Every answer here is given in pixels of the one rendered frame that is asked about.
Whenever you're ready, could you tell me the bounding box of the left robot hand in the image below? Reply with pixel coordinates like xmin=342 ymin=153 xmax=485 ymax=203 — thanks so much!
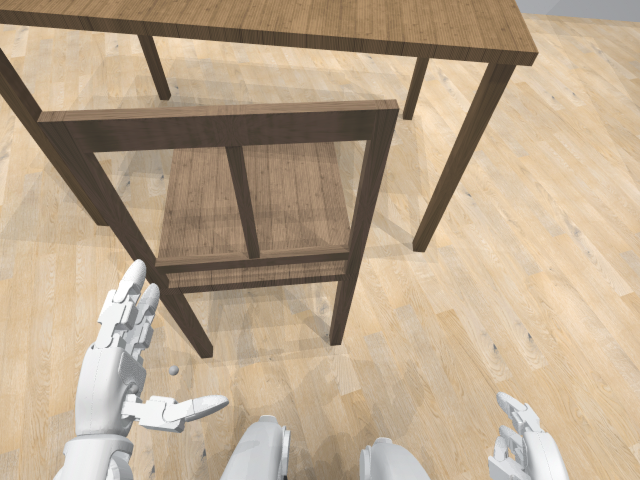
xmin=75 ymin=259 xmax=229 ymax=437

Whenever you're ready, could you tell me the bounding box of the robot left forearm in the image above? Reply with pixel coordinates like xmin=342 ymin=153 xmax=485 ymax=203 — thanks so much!
xmin=53 ymin=434 xmax=134 ymax=480

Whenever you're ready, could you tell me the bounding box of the right robot hand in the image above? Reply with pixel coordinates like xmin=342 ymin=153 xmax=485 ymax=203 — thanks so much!
xmin=488 ymin=392 xmax=570 ymax=480

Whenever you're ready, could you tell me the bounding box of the table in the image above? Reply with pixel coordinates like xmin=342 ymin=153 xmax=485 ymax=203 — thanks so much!
xmin=0 ymin=0 xmax=539 ymax=252

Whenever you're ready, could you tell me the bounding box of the chair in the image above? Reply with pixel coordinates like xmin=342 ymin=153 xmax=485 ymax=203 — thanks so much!
xmin=37 ymin=99 xmax=400 ymax=359

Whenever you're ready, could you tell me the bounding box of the robot right shin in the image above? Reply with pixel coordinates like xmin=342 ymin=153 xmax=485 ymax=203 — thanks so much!
xmin=373 ymin=437 xmax=393 ymax=445

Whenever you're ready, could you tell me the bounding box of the right robot thigh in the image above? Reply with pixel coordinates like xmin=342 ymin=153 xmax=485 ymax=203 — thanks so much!
xmin=360 ymin=443 xmax=431 ymax=480

